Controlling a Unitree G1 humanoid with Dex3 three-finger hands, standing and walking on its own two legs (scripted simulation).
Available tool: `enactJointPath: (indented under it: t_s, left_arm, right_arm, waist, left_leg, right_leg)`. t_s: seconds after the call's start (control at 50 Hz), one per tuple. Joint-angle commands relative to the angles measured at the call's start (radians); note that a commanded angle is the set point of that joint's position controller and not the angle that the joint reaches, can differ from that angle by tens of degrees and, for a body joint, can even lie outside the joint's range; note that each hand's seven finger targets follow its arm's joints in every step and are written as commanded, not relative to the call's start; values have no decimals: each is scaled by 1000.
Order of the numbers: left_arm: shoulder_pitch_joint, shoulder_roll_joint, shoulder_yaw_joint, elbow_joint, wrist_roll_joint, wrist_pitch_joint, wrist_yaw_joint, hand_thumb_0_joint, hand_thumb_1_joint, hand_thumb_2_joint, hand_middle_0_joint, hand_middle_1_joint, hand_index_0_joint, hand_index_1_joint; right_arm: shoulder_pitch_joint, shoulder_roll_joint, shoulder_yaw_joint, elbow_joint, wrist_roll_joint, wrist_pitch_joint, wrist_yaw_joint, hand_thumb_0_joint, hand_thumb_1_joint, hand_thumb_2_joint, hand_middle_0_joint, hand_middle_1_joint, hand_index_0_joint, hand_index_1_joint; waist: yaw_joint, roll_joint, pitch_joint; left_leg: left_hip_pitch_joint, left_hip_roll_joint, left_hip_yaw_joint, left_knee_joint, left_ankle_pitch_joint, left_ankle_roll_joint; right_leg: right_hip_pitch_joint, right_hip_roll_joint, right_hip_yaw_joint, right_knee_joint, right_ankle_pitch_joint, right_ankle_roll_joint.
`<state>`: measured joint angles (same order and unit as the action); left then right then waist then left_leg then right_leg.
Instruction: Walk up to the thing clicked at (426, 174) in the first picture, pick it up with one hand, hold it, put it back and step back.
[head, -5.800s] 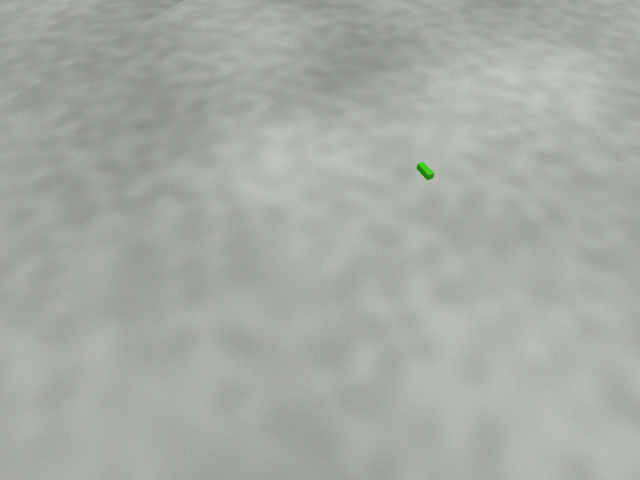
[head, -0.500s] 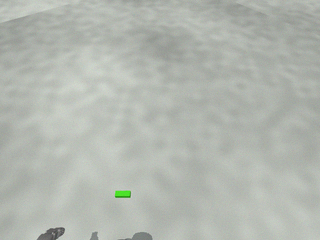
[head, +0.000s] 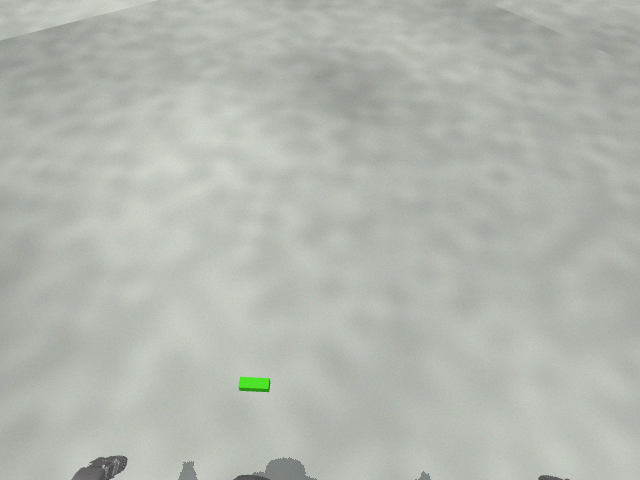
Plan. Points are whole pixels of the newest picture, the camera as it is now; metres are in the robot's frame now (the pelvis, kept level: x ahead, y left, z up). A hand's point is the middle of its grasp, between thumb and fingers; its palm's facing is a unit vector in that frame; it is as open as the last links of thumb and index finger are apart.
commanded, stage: walk up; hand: left
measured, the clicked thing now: (254, 384) +0.46 +0.21 -0.75
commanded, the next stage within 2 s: stand in 0.58 s
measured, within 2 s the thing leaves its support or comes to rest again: neither
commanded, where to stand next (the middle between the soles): +0.10 -0.01 m, yaw -1 degrees
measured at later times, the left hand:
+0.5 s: hand out of the picture +0.08 +0.26 -0.15, palm faces +0.06 -0.94 -0.32, open 7.4 cm
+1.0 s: hand out of the picture +0.09 +0.26 -0.14, palm faces +0.03 -0.94 -0.34, open 7.4 cm
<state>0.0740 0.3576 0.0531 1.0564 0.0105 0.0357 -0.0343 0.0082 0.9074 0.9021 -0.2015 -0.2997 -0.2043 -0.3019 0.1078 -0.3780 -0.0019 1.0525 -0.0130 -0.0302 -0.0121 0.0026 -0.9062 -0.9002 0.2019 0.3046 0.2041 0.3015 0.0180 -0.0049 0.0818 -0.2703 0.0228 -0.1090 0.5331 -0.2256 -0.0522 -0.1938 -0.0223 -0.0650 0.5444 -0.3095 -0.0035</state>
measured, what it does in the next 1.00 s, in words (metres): stands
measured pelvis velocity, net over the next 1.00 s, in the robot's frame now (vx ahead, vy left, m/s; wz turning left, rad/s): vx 0.01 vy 0.01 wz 0.01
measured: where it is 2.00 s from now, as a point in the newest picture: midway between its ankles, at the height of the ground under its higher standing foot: outside the picture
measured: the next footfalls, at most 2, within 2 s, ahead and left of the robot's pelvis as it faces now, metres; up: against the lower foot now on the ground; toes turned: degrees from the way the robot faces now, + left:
none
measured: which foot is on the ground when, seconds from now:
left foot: down 0.00-1.00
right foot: down 0.00-1.00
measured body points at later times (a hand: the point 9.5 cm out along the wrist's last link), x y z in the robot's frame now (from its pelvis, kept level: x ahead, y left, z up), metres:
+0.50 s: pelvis +0.00 +0.00 +0.00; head +0.02 +0.01 +0.45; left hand +0.08 +0.31 -0.13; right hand +0.09 -0.31 -0.12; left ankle +0.04 +0.16 -0.73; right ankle -0.01 -0.12 -0.73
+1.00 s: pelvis +0.01 +0.01 +0.01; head +0.03 +0.00 +0.46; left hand +0.08 +0.31 -0.12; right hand +0.12 -0.28 -0.12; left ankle +0.04 +0.16 -0.73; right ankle -0.01 -0.12 -0.73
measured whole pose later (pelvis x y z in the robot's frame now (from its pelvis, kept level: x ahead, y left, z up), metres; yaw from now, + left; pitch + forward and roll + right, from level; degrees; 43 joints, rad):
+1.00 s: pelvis +0.01 +0.01 +0.01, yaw +1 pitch -2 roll +0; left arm 0.08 0.35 0.02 1.14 0.00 0.00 -0.01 0.01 0.91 0.90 -0.20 -0.30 -0.20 -0.30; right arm 0.07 -0.35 0.02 1.10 -0.01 0.00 0.01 0.00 -0.91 -0.90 0.20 0.30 0.20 0.30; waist 0.02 0.02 0.07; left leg -0.18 0.02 -0.11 0.39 -0.17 -0.05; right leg -0.09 -0.03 -0.08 0.38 -0.25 0.01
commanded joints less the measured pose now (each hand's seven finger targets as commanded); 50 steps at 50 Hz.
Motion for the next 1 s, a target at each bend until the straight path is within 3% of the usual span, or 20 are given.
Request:
enactJointPath:
  t_s: [0.0, 0.06, 0.14, 0.24, 0.3, 0.46, 0.54, 0.56, 0.6, 0.64, 0.72, 0.84, 0.92, 0.98]
  left_arm:
    - [-49, 225, 53, -79, 6, -24, 17, 0, 900, 900, -200, -300, -200, -300]
    - [-62, 225, 55, -88, 4, -24, 16, 0, 900, 900, -200, -300, -200, -300]
    - [-37, 216, 55, -83, 4, -20, 15, 0, 900, 900, -200, -300, -200, -300]
    - [-40, 217, 54, -87, 5, -18, 12, 0, 900, 900, -200, -300, -200, -300]
    - [-22, 211, 56, -79, 5, -18, 12, 0, 900, 900, -200, -300, -200, -300]
    - [-40, 231, 65, -98, 8, -23, 18, 0, 900, 900, -200, -300, -200, -300]
    - [-55, 230, 68, -114, 7, -18, 20, 0, 900, 900, -200, -300, -200, -300]
    - [-29, 202, 39, -67, -6, -23, 27, 0, 900, 900, -200, -300, -200, -300]
    - [-23, 195, 34, -53, -9, -25, 29, 0, 900, 900, -200, -300, -200, -300]
    - [-26, 200, 30, -41, -6, -33, 30, 0, 900, 900, -200, -300, -200, -300]
    - [-10, 212, 22, -8, -6, -49, 34, 0, 900, 900, -200, -300, -200, -300]
    - [-26, 209, 12, 17, -10, -60, 36, 0, 900, 900, -200, -300, -200, -300]
    - [-36, 207, 7, 32, -6, -57, 37, 0, 900, 900, -200, -300, -200, -300]
    - [-30, 203, 5, 37, -4, -56, 36, 0, 900, 900, -200, -300, -200, -300]
  right_arm:
    - [-8, -225, -48, -52, -1, -19, -20, 0, -900, -900, 200, 300, 200, 300]
    - [10, -221, -47, -47, -2, -17, -20, 0, -900, -900, 200, 300, 200, 300]
    - [-12, -228, -47, -56, -4, -18, -20, 0, -900, -900, 200, 300, 200, 300]
    - [0, -235, -48, -52, -7, -20, -21, 0, -900, -900, 200, 300, 200, 300]
    - [-5, -231, -49, -55, -6, -18, -21, 0, -900, -900, 200, 300, 200, 300]
    - [25, -218, -51, -55, 2, -11, -21, 0, -900, -900, 200, 300, 200, 300]
    - [44, -221, -52, -54, 0, -10, -22, 0, -900, -900, 200, 300, 200, 300]
    - [-21, -184, -29, -56, -6, 0, -9, 0, -900, -900, 200, 300, 200, 300]
    - [-43, -199, -32, -62, -12, 3, -3, 0, -900, -900, 200, 300, 200, 300]
    - [-36, -208, -29, -47, -11, 5, -1, 0, -900, -900, 200, 300, 200, 300]
    - [-45, -199, -28, -34, 1, 1, 0, 0, -900, -900, 200, 300, 200, 300]
    - [-48, -194, -23, -15, 4, 3, 1, 0, -900, -900, 200, 300, 200, 300]
    - [-65, -183, -18, -9, 6, 9, 2, 0, -900, -900, 200, 300, 200, 300]
    - [-65, -192, -19, 1, 5, 6, 3, 0, -900, -900, 200, 300, 200, 300]
  waist:
    - [-7, -7, -115]
    - [-14, -11, -113]
    - [0, 28, -107]
    - [-7, 44, -106]
    - [0, 42, -109]
    - [-13, -40, -104]
    - [-15, -51, -100]
    - [0, 23, -101]
    - [7, 64, -77]
    - [4, 60, -81]
    - [-2, 39, -141]
    - [-8, 8, -163]
    - [-11, -5, -110]
    - [-8, 15, -96]
  left_leg:
    - [15, 62, -31, -54, 202, 105]
    - [13, 49, -15, -49, 202, 97]
    - [-16, 74, -66, -88, 160, 109]
    - [-41, 70, -82, -120, 98, 108]
    - [-54, 76, -93, -121, 112, 111]
    - [-9, 18, -15, -17, 204, 92]
    - [7, 14, 2, -2, 248, 88]
    - [26, 59, -60, -71, 202, 88]
    - [-31, 85, -119, -140, 109, 91]
    - [-38, 92, -115, -169, 131, 88]
    - [64, 79, -74, -135, 290, 75]
    - [118, 85, -52, -140, 358, 70]
    - [100, 80, -51, -180, 238, 65]
    - [88, 81, -52, -199, 214, 63]
  right_leg:
    - [30, -97, 106, -132, 64, -51]
    - [33, -106, 109, -133, 56, -57]
    - [51, -86, 89, -123, 33, -46]
    - [77, -82, 85, -112, 25, -44]
    - [96, -76, 81, -119, 28, -41]
    - [52, -123, 93, -164, 41, -69]
    - [33, -126, 75, -138, 50, -72]
    - [19, -121, 101, -165, 14, -43]
    - [50, -95, 89, -181, -36, -25]
    - [103, -88, 83, -166, 31, -23]
    - [126, -113, 89, -190, 202, -19]
    - [147, -116, 79, -210, 292, -7]
    - [113, -112, 83, -246, 173, -9]
    - [112, -108, 83, -255, 152, -7]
